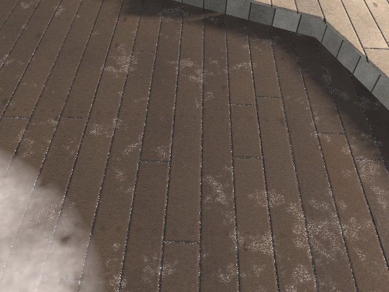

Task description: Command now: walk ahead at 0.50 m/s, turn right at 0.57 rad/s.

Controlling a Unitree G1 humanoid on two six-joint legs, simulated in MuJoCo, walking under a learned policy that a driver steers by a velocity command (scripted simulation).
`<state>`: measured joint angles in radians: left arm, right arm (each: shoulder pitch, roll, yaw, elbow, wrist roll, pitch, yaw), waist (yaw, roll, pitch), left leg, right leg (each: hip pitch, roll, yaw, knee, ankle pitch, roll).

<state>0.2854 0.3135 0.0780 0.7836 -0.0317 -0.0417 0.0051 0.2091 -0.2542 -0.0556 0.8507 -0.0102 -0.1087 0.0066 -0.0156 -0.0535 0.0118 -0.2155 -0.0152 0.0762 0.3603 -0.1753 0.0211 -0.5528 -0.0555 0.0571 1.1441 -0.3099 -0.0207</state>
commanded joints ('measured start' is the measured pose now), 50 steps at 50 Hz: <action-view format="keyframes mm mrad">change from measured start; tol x32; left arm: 1 -17 18 6 -98 3 3 -7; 50 -97 39 -12 -152 48 54 0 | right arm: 1 -10 -130 -32 -35 3 -17 -4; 50 -59 -111 1 -168 -4 67 -18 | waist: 1 5 133 -2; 12 -39 124 57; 18 89 -130 -532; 50 13 98 -55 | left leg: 1 130 284 -196 -207 195 164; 15 216 239 127 292 860 36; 16 16 185 134 567 573 -24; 17 -408 19 88 952 -497 -91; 18 -446 -15 -151 1113 -551 -85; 37 -164 49 -130 294 -104 -76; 41 112 285 -340 55 426 106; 50 -11 95 -166 109 57 8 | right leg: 1 -182 -76 45 -44 82 15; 15 283 122 -166 -610 272 -113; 17 906 -232 366 -544 967 -325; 18 950 -347 635 -657 830 -444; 25 266 -122 243 -802 704 -283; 41 141 116 104 -558 -48 -33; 50 282 52 111 -657 199 -35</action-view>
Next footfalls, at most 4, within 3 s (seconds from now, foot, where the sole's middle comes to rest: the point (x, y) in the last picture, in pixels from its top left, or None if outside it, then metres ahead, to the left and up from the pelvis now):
0.32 right None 0.32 -0.17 -0.78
0.78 left None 0.42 0.04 -0.78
2.82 right None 0.37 -0.20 -0.78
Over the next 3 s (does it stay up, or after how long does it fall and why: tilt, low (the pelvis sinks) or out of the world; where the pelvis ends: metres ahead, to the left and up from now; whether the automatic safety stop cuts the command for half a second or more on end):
stays up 0.42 -0.13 0.00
